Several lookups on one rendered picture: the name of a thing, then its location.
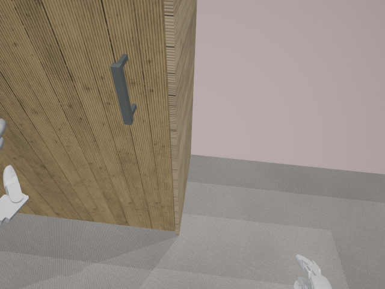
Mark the wardrobe door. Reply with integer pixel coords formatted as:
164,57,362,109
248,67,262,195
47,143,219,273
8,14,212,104
0,0,175,231

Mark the left robot hand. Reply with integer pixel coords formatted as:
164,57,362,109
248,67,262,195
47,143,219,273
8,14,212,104
0,119,29,225

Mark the right robot hand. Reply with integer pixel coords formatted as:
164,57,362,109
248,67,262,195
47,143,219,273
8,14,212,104
293,254,332,289

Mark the handle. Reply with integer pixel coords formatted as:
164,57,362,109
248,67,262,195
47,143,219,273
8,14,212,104
110,54,137,125

